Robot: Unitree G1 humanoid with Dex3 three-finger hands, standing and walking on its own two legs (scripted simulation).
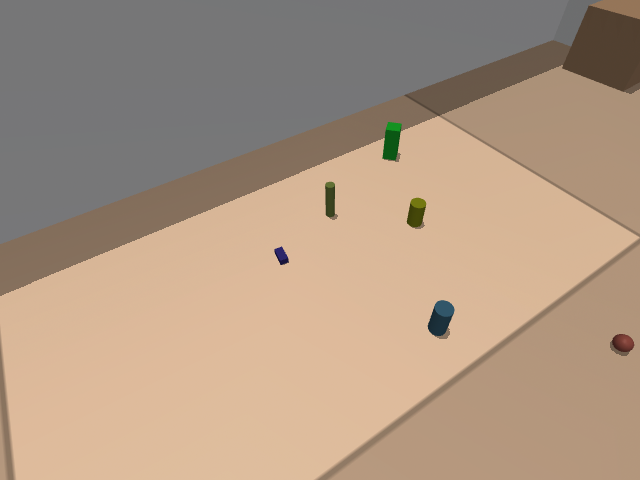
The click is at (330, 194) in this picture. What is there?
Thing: slim round
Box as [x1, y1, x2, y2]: [325, 182, 334, 216]
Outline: 327,182 325,184 326,215 332,216 334,214 334,183
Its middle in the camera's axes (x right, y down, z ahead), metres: +0.04 -0.17 +1.75
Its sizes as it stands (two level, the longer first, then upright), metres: 0.041 0.041 0.173
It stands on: the floor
